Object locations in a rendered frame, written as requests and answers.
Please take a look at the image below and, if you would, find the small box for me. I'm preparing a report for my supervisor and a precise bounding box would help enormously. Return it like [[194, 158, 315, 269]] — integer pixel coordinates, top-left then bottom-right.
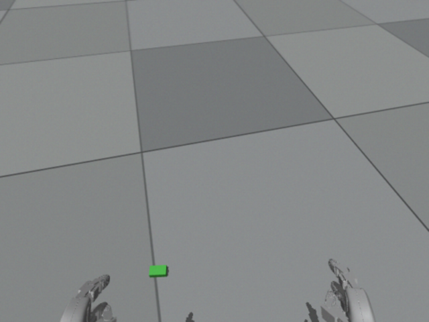
[[149, 265, 168, 278]]

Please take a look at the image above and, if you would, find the right robot hand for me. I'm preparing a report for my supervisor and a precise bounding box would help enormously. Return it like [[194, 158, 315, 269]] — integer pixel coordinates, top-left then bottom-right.
[[321, 259, 376, 322]]

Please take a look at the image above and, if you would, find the left robot hand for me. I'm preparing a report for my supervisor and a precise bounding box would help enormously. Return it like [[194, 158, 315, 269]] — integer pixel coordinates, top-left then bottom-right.
[[59, 274, 117, 322]]

